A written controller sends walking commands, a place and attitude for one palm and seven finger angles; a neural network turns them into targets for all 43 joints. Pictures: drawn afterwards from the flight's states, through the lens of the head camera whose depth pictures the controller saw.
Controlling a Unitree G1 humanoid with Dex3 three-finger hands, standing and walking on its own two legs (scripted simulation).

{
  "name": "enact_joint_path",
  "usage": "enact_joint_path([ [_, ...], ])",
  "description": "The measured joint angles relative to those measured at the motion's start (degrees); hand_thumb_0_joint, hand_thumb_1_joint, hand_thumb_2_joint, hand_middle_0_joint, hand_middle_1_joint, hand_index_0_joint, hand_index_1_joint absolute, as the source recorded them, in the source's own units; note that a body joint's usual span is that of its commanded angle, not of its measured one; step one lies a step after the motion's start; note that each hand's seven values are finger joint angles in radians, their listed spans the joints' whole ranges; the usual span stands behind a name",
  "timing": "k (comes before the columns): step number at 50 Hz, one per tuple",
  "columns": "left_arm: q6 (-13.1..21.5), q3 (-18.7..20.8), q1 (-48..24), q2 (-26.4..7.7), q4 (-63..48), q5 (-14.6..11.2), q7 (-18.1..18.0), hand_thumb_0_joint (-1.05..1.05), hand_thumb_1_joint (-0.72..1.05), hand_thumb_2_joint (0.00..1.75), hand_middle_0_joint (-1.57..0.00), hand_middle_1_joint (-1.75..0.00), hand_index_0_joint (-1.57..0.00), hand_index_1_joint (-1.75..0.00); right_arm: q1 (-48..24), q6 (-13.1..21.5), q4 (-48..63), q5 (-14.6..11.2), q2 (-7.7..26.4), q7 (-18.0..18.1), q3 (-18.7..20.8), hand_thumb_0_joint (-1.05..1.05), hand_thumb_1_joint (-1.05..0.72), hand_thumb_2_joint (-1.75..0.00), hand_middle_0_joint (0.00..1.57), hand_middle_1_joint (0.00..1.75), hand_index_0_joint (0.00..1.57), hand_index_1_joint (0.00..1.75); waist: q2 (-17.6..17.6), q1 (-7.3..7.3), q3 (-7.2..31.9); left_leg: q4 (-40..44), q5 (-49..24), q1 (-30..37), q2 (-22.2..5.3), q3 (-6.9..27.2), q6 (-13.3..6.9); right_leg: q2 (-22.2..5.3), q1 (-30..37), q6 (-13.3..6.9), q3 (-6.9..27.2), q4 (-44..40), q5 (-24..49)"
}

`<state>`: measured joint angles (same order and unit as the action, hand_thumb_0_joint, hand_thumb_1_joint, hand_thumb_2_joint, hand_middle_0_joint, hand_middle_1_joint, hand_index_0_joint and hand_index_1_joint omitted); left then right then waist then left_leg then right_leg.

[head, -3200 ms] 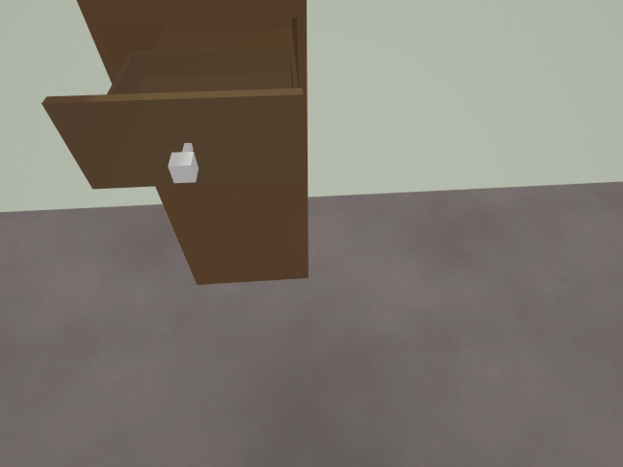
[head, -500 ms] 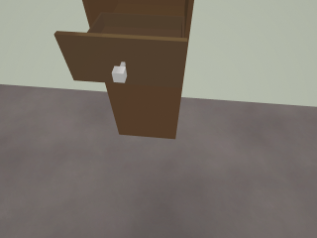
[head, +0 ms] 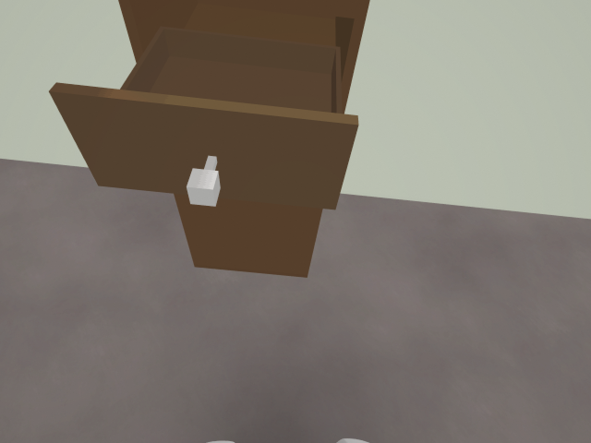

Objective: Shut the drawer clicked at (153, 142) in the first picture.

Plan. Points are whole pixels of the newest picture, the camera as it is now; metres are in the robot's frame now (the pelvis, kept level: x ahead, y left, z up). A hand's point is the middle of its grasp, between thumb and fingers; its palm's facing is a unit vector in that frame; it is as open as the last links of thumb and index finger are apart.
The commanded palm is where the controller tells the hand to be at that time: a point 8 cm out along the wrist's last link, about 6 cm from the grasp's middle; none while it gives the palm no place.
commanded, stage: take the last steps up to it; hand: left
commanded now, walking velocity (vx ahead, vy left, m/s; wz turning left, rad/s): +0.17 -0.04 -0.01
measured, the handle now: (207, 177) +0.42 +0.17 +0.10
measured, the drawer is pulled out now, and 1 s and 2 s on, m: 0.30 0.30 0.30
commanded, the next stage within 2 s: come to a stop and stand still in 0.10 s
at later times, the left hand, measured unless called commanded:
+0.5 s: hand (188, 410) +0.18 +0.17 -0.18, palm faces +0.04 -0.98 -0.21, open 7.4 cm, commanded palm none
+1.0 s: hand (168, 415) +0.17 +0.20 -0.17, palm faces +0.05 -0.97 -0.25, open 7.4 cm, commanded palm none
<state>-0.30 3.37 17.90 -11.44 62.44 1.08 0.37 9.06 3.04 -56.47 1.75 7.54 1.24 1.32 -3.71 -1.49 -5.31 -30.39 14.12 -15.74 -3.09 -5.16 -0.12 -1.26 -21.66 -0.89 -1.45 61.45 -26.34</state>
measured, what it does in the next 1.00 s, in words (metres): walks ahead: right foot, then left foot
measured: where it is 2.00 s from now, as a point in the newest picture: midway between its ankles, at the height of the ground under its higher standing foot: outside the picture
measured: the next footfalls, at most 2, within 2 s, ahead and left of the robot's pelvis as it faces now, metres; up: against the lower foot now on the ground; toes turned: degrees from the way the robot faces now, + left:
right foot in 0.16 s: +0.17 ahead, -0.12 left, +0.00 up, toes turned +3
left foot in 0.36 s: +0.15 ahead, +0.09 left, +0.00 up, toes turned +7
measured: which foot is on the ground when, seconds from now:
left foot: down 0.00-0.16, up 0.18-0.34, down 0.36-0.60, up 0.62-0.88, down 0.90-1.00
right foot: up 0.00-0.14, down 0.16-1.00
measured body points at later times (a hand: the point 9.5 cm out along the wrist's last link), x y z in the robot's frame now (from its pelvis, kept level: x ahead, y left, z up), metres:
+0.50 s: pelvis +0.13 -0.02 +0.00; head +0.18 +0.00 +0.45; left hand +0.18 +0.23 -0.16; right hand +0.16 -0.25 -0.15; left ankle +0.11 +0.09 -0.73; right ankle +0.09 -0.14 -0.70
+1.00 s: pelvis +0.12 +0.01 -0.01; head +0.12 +0.01 +0.44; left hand +0.17 +0.25 -0.15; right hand +0.24 -0.24 -0.13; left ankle +0.12 +0.10 -0.73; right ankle +0.12 -0.13 -0.73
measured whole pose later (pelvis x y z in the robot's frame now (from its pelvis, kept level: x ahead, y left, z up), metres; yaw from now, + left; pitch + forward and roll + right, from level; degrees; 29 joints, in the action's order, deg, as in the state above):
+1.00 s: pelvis +0.12 +0.01 -0.01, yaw -1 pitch -3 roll +0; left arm -1.8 1.3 14.9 -11.3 54.9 0.9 -3.0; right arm 9.1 -1.1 -50.4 0.9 12.2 1.1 2.4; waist -0.8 -1.3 -2.4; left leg -33.8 19.1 -12.2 0.4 -5.1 -2.3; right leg -2.5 -15.1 -0.5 0.3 39.0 -24.0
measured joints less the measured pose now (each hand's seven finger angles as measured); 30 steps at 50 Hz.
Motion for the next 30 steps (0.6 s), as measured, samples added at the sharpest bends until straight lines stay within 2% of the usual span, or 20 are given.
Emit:
enact_joint_path([
  [5,1.0,-0.02,-6.38,0.44,-5.02,0.3,0.95,0.0,0.91,0.9,-0.2,-0.3,-0.19,-0.29,3.61,-1.4,-2.82,0.05,2.17,0.47,1.25,-0.01,-0.94,-0.9,0.2,0.3,0.21,0.3,2.68,1.09,0.19,3.09,0.12,3.01,-1.04,1.45,0.75,-2.25,-1.52,0.79,-2.13,-16.84,5.44],
  [8,2.08,0.0,-7.26,-0.56,-6.59,0.49,1.15,0.0,0.91,0.9,-0.2,-0.3,-0.19,-0.29,6.45,-2.85,-4.42,-0.09,2.74,-0.07,1.53,-0.01,-0.93,-0.9,0.2,0.3,0.21,0.3,1.99,1.73,1.77,-1.17,4.46,2.99,-1.06,1.51,1.65,-2.32,2.49,0.58,-2.06,-27.29,6.77],
  [9,2.55,0.08,-7.26,-1.06,-6.8,0.59,0.94,0.0,0.91,0.9,-0.2,-0.3,-0.19,-0.29,7.22,-3.34,-4.73,-0.28,2.81,-0.27,1.54,-0.01,-0.93,-0.9,0.2,0.3,0.21,0.3,1.11,1.68,2.39,-4.54,8.03,1.97,-0.69,1.2,1.58,-2.69,2.72,0.68,-1.36,-28.8,11.29],
  [10,2.68,0.13,-7.72,-0.86,-6.4,0.58,0.58,0.0,0.91,0.9,-0.2,-0.3,-0.19,-0.29,7.31,-3.92,-5.2,-0.39,3.28,-0.45,1.64,-0.01,-0.93,-0.9,0.2,0.3,0.2,0.3,1.69,1.84,2.17,-9.29,11.85,0.6,-1.07,1.8,1.3,-2.3,2.6,0.92,-1.65,-27.29,12.58],
  [12,2.25,-0.16,-8.16,-0.05,-5.66,0.56,0.2,0.0,0.91,0.9,-0.2,-0.3,-0.19,-0.29,7.3,-4.59,-5.58,-0.55,4.12,-0.61,1.98,0.0,-0.92,-0.9,0.2,0.3,0.2,0.3,3.36,2.63,1.48,-17.6,15.84,-2.33,-1.45,2.79,0.91,-1.48,4.39,1.23,-3.05,-26.88,10.52],
  [14,1.93,-0.4,-7.74,0.46,-5.04,0.62,-0.34,0.0,0.91,0.9,-0.2,-0.3,-0.19,-0.29,7.02,-4.53,-5.56,-0.81,4.19,-0.41,1.92,0.0,-0.92,-0.9,0.2,0.3,0.2,0.3,3.58,3.06,1.35,-19.72,15.64,-4.16,-1.0,2.51,1.1,-1.26,6.42,1.52,-3.52,-28.89,9.44],
  [16,1.67,-0.66,-7.31,0.61,-4.43,0.53,-0.85,0.0,0.91,0.9,-0.2,-0.3,-0.19,-0.29,6.43,-4.08,-5.0,-1.16,3.81,-0.22,1.55,0.0,-0.92,-0.9,0.2,0.3,0.2,0.3,3.06,3.15,0.93,-13.94,11.36,-3.68,-0.45,1.71,1.54,-1.2,7.97,1.85,-3.31,-30.69,9.54],
  [18,1.14,-0.96,-6.81,0.8,-4.11,-0.07,-1.23,0.0,0.91,0.9,-0.2,-0.3,-0.2,-0.29,6.11,-3.18,-4.21,-1.34,3.59,-0.05,1.14,0.0,-0.91,-0.9,0.2,0.3,0.2,0.3,3.1,3.01,0.55,-5.3,0.12,-1.45,-0.39,1.13,1.09,-0.9,8.35,2.3,-3.03,-29.96,8.65],
  [22,-0.85,-0.88,-6.83,0.09,-3.9,-0.71,-2.0,0.0,0.91,0.9,-0.21,-0.3,-0.2,-0.29,4.53,-3.43,-3.43,-1.11,1.51,0.46,0.65,0.0,-0.91,-0.9,0.2,0.3,0.2,0.3,1.07,2.02,0.06,-2.79,4.8,1.59,0.77,-0.75,-1.0,-1.73,6.7,1.84,-1.69,-23.53,3.33],
  [24,-1.8,-0.64,-7.67,-0.17,-3.97,-0.74,-2.0,0.0,0.91,0.9,-0.2,-0.3,-0.2,-0.29,3.4,-3.77,-2.56,-0.85,0.74,0.84,0.59,0.0,-0.91,-0.9,0.2,0.3,0.2,0.3,1.59,2.24,-0.69,-0.97,4.31,2.42,0.7,-0.54,-1.03,-0.52,5.0,1.36,-1.03,-18.33,-2.25],
  [26,-2.16,-0.39,-8.89,-0.19,-4.4,-0.7,-1.97,0.0,0.91,0.9,-0.2,-0.3,-0.2,-0.29,2.27,-4.14,-1.93,-0.49,0.76,1.44,0.92,0.0,-0.91,-0.9,0.2,0.3,0.2,0.3,2.98,2.6,-1.8,0.28,3.18,2.69,0.45,0.28,-0.97,0.75,4.15,0.77,-0.84,-16.67,-4.04],
  [28,-1.86,-0.23,-9.59,-0.19,-5.3,-0.57,-1.84,0.0,0.91,0.9,-0.2,-0.3,-0.2,-0.29,1.57,-4.55,-1.63,-0.5,1.48,1.47,1.32,0.0,-0.92,-0.9,0.2,0.3,0.2,0.3,4.44,2.39,-2.38,0.6,2.68,2.62,0.16,0.92,-0.6,1.46,4.87,0.54,-1.09,-20.89,0.62],
  [30,-0.94,-0.13,-9.07,-0.95,-6.59,-0.15,-1.66,0.0,0.91,0.9,-0.21,-0.3,-0.2,-0.29,1.58,-5.12,-1.43,-1.01,2.04,1.21,1.69,0.0,-0.92,-0.9,0.2,0.3,0.21,0.3,4.25,1.82,-1.65,-2.01,3.41,1.19,0.74,0.86,0.06,0.62,6.98,0.17,-0.92,-28.56,15.24],
])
